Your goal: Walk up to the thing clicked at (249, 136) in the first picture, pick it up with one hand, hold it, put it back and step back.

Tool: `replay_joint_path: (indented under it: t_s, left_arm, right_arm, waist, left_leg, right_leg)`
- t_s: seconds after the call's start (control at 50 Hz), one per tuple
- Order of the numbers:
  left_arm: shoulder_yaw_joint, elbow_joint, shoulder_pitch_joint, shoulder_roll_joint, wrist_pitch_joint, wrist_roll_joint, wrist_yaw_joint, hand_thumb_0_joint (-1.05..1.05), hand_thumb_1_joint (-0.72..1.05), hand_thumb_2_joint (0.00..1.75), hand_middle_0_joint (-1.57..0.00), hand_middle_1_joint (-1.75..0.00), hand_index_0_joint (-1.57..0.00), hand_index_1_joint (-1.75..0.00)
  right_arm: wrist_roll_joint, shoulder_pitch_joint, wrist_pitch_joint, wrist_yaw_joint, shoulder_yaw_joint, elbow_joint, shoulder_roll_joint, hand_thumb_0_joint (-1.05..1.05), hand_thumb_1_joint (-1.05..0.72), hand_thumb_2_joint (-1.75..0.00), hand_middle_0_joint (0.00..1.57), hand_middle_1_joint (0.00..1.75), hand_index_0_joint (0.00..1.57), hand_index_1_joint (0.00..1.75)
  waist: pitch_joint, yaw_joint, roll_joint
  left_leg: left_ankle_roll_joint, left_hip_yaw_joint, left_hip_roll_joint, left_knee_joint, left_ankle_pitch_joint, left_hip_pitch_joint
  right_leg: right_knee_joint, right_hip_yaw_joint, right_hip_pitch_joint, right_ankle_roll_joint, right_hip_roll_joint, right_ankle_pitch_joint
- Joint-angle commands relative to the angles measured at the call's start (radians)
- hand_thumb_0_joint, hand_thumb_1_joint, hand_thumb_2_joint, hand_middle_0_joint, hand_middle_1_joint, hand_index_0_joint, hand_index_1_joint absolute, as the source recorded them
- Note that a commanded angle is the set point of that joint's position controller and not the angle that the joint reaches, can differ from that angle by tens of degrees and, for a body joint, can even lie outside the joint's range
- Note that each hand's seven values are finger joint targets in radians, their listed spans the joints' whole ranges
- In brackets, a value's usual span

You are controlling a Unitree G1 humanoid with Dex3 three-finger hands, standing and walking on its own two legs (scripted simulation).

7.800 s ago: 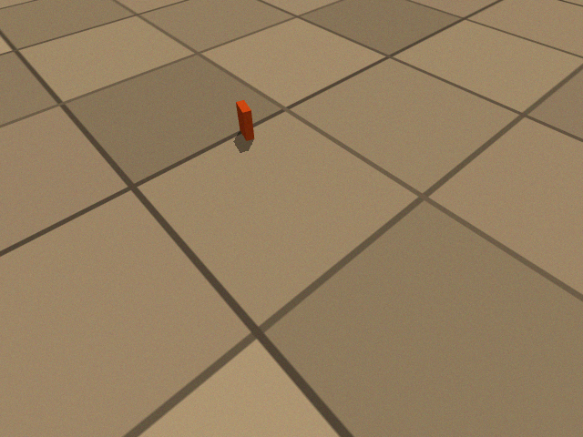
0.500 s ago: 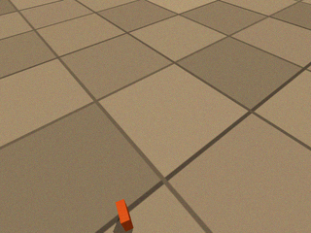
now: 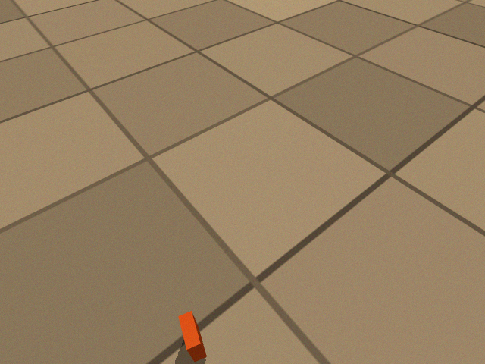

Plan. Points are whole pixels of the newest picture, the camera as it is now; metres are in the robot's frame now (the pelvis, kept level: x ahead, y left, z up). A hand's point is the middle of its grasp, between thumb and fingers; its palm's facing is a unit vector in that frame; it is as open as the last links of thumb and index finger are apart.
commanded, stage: stand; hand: left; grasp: from the side
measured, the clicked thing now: (193, 337) +0.36 +0.21 -0.69
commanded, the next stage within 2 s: go down in 0.76 s
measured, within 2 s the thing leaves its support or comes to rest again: neither
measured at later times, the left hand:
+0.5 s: hand out of the picture +0.08 +0.25 -0.15, palm faces -0.03 -0.93 -0.35, open 7.4 cm
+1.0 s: hand out of the picture +0.13 +0.25 -0.15, palm faces +0.05 -0.94 -0.34, open 8.7 cm
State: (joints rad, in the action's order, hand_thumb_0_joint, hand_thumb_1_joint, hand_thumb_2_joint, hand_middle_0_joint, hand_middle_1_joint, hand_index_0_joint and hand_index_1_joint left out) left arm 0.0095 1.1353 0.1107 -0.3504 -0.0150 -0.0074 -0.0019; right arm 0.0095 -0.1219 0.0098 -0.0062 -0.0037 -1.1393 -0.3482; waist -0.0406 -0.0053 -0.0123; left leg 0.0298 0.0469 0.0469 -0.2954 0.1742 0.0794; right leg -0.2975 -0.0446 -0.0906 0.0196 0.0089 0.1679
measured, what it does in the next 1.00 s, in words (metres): stands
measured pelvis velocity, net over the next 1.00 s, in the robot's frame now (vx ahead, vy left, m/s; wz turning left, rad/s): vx -0.01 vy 0.00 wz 0.02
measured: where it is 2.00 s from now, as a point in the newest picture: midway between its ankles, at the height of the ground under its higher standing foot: outside the picture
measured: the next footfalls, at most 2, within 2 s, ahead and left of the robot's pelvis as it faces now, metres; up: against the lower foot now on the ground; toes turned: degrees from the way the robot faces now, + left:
none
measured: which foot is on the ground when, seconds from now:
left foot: down 0.00-1.00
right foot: down 0.00-1.00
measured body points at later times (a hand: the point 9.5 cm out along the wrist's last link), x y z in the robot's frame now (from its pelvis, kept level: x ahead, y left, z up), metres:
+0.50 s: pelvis +0.01 +0.00 +0.00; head +0.01 -0.01 +0.45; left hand +0.08 +0.30 -0.13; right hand +0.07 -0.30 -0.14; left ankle -0.01 +0.14 -0.75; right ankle +0.00 -0.10 -0.75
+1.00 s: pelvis -0.01 +0.00 -0.01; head +0.04 +0.00 +0.44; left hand +0.12 +0.30 -0.13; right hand +0.09 -0.28 -0.14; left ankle -0.01 +0.14 -0.75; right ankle +0.00 -0.10 -0.75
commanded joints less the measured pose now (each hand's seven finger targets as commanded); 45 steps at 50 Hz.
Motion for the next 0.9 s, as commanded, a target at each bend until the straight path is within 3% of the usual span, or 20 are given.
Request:
replay_joint_path:
  t_s: [0.0, 0.2, 0.54, 0.82, 0.84, 0.86, 0.88]
  left_arm:
    - [-0.043, -0.06, -0.039, -0.221, -0.017, -0.001, 0.012, 0.0, 0.9, 0.9, -0.2, -0.3, -0.2, -0.3]
    - [-0.044, -0.059, -0.035, -0.22, -0.018, 0.001, 0.011, 0.0, 0.9, 0.9, -0.2, -0.3, -0.2, -0.3]
    - [-0.045, -0.063, -0.041, -0.22, -0.021, 0.001, 0.014, 0.0, 0.9, 0.9, -0.2, -0.3, -0.2, -0.3]
    - [-0.045, -0.063, -0.047, -0.218, -0.019, 0.001, 0.014, 0.0, 0.9, 0.9, -0.2, -0.3, -0.2, -0.3]
    - [-0.044, -0.063, -0.043, -0.217, -0.019, -0.001, 0.015, 0.0, 0.82, 0.82, -0.13, -0.22, -0.12, -0.22]
    - [-0.046, -0.414, -0.394, -0.037, -0.106, 0.047, 0.027, 0.0, 0.74, 0.74, -0.05, -0.14, -0.06, -0.14]
    - [-0.073, -0.316, -0.446, -0.099, -0.089, 0.037, 0.033, 0.0, 0.66, 0.66, -0.04, -0.07, -0.05, -0.07]
  right_arm:
    - [0.002, 0.045, 0.02, 0.015, 0.037, 0.054, -0.209, 0.0, -0.9, -0.9, 0.2, 0.3, 0.2, 0.3]
    - [0.002, 0.043, 0.02, 0.013, 0.035, 0.054, -0.211, 0.0, -0.9, -0.9, 0.2, 0.3, 0.2, 0.3]
    - [0.003, 0.036, 0.019, 0.017, 0.037, 0.059, -0.213, 0.0, -0.9, -0.9, 0.2, 0.3, 0.2, 0.3]
    - [0.004, 0.035, 0.02, 0.019, 0.036, 0.061, -0.21, 0.0, -0.9, -0.9, 0.2, 0.3, 0.2, 0.3]
    - [0.003, 0.044, 0.019, 0.018, 0.037, 0.063, -0.212, 0.0, -0.85, -0.89, 0.21, 0.3, 0.2, 0.3]
    - [-0.066, 0.017, 0.068, 0.037, 0.0, 0.344, -0.046, 0.0, -0.93, -0.92, 0.2, 0.3, 0.2, 0.3]
    - [-0.068, -0.032, 0.066, 0.045, 0.008, 0.289, -0.072, 0.0, -0.95, -0.92, 0.2, 0.3, 0.2, 0.3]
  waist:
    - [0.06, 0.003, 0.013]
    - [0.051, 0.006, 0.005]
    - [0.081, 0.0, 0.007]
    - [0.058, -0.001, 0.007]
    - [0.055, 0.004, 0.003]
    - [-0.042, -0.119, -0.022]
    - [0.012, -0.073, 0.017]
  left_leg:
    - [-0.038, -0.1, 0.107, 0.044, -0.118, -0.004]
    - [-0.038, -0.099, 0.107, 0.049, -0.095, 0.001]
    - [-0.043, -0.089, 0.11, 0.032, -0.165, -0.023]
    - [-0.041, -0.092, 0.112, 0.044, -0.151, -0.013]
    - [-0.041, -0.096, 0.112, 0.044, -0.143, -0.01]
    - [-0.048, 0.02, -0.053, -0.035, -0.012, 0.139]
    - [-0.053, 0.014, -0.052, -0.047, -0.003, 0.13]
  right_leg:
    - [0.051, 0.123, -0.014, 0.006, -0.147, -0.137]
    - [0.053, 0.125, -0.015, 0.003, -0.146, -0.106]
    - [0.039, 0.126, 0.016, 0.007, -0.155, -0.217]
    - [0.046, 0.123, 0.001, 0.004, -0.153, -0.186]
    - [0.046, 0.118, 0.001, 0.003, -0.15, -0.173]
    - [-0.01, 0.041, -0.207, -0.01, -0.023, -0.077]
    - [-0.016, 0.028, -0.146, -0.014, -0.028, -0.044]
